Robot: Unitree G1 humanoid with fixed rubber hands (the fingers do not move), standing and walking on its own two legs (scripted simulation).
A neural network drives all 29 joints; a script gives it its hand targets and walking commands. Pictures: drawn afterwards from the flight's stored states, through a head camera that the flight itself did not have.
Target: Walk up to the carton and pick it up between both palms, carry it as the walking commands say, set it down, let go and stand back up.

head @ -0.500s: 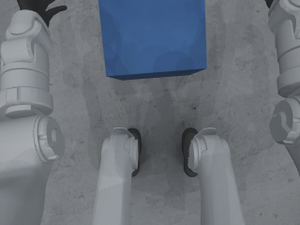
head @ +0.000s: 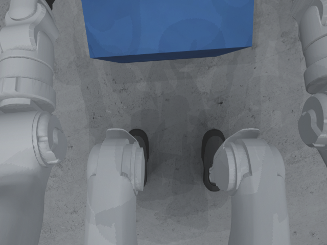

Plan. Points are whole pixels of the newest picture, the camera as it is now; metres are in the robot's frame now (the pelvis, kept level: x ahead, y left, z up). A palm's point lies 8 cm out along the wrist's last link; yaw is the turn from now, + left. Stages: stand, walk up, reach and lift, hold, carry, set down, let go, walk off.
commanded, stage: reach and lift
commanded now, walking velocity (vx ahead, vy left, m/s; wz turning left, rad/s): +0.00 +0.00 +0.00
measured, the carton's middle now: (166, 5) +0.56 +0.03 -0.27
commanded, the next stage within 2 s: none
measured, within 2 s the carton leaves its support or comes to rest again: leaves its support in 1.98 s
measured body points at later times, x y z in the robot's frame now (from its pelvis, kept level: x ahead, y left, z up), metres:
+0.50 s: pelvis +0.00 +0.00 -0.04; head +0.38 +0.01 +0.19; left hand +0.56 +0.25 -0.21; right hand +0.59 -0.19 -0.21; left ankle +0.10 +0.12 -0.36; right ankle +0.10 -0.12 -0.36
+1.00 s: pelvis -0.01 +0.00 -0.03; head +0.38 +0.01 +0.19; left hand +0.57 +0.21 -0.21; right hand +0.59 -0.16 -0.21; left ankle +0.10 +0.12 -0.36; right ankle +0.10 -0.12 -0.36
